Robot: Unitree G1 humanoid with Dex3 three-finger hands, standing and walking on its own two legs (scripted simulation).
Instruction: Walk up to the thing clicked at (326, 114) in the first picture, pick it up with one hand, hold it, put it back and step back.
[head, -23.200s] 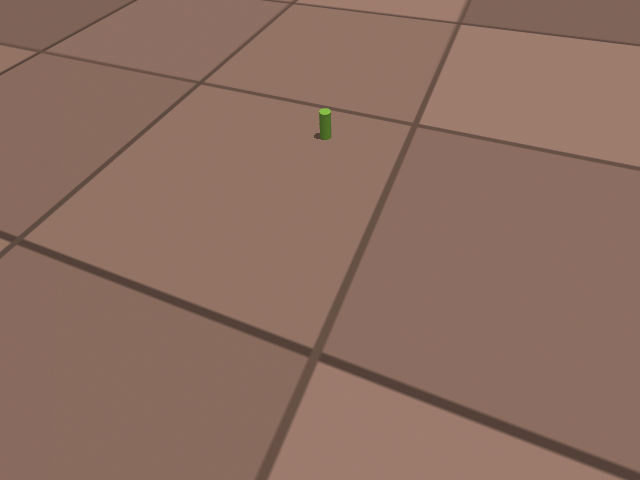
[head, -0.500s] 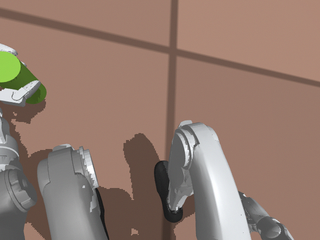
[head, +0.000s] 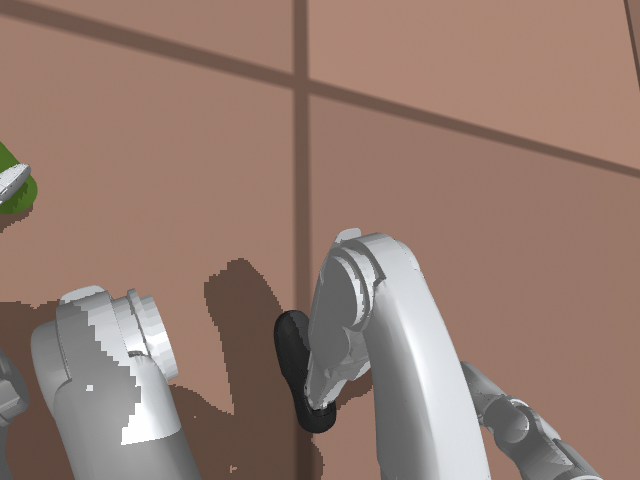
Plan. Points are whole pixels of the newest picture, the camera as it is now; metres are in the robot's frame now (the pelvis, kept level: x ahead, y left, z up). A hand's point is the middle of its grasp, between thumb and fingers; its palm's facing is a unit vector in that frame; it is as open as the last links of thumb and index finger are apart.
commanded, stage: lower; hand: left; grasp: from the side
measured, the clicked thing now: out of the picture +0.46 +0.28 -0.17
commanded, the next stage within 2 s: loosen in 0.66 s
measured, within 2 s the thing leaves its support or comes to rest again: rests again in 0.98 s
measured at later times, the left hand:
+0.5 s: hand out of the picture +0.48 +0.28 -0.17, palm faces +0.25 -0.97 -0.03, open 9.2 cm
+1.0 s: hand out of the picture +0.47 +0.28 -0.18, palm faces +0.28 -0.96 -0.01, open 9.3 cm
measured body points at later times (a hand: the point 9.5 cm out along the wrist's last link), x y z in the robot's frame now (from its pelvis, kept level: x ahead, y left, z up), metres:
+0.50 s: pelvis +0.00 +0.01 +0.00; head +0.25 +0.18 +0.32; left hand +0.46 +0.34 -0.17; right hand +0.13 -0.25 -0.05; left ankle +0.07 +0.13 -0.27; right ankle +0.13 -0.12 -0.27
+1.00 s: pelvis -0.01 +0.01 +0.00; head +0.25 +0.19 +0.31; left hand +0.45 +0.34 -0.18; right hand +0.13 -0.25 -0.04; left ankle +0.07 +0.13 -0.27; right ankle +0.13 -0.12 -0.27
